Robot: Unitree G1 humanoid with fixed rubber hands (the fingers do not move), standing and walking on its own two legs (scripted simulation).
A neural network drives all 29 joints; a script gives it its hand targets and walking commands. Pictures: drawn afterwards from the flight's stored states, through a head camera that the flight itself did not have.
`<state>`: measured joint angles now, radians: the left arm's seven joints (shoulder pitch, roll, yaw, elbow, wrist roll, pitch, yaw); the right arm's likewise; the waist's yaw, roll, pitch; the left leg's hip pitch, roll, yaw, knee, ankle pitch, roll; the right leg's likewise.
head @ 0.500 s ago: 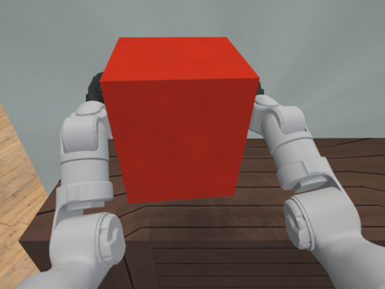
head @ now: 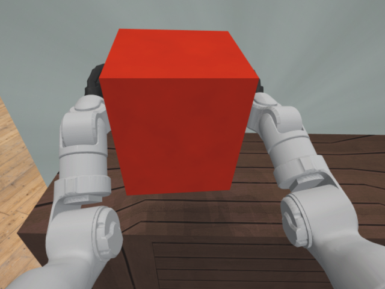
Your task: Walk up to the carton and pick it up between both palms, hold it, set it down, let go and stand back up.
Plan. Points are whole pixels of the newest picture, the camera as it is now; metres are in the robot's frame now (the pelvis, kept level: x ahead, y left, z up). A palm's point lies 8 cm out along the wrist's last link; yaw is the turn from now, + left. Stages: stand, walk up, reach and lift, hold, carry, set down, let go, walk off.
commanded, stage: set down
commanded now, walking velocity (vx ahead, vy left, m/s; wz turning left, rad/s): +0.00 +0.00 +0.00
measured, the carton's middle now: (177, 113) +0.38 +0.01 +0.25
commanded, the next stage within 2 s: none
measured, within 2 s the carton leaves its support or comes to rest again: neither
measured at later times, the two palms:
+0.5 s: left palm (103, 127) +0.40 +0.16 +0.21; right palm (241, 133) +0.39 -0.14 +0.19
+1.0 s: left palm (106, 134) +0.41 +0.16 +0.19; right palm (240, 139) +0.39 -0.14 +0.17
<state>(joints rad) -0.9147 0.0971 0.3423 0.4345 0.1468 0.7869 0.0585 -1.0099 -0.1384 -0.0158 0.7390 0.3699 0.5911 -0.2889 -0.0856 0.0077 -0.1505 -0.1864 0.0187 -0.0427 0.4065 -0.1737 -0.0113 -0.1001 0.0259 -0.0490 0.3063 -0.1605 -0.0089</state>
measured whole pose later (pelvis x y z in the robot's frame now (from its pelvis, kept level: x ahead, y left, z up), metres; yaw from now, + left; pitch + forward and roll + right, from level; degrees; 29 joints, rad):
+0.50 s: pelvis +0.01 +0.00 +0.00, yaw +1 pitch -8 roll -2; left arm -0.76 0.03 0.31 0.36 0.23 0.55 0.02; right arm -0.75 -0.04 -0.07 0.68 0.20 0.26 -0.20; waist -0.08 -0.05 0.03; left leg -0.06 0.01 -0.06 0.40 -0.20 -0.01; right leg 0.04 0.02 -0.06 0.28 -0.18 0.00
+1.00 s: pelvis +0.01 +0.00 +0.00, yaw +0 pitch -6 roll -1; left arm -0.82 0.03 0.34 0.59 0.24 0.45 0.04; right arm -0.80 -0.01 -0.20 0.84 0.05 0.20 -0.15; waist -0.04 -0.04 0.00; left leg -0.09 0.01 -0.04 0.36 -0.17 -0.01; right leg -0.01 0.01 -0.04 0.29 -0.17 0.00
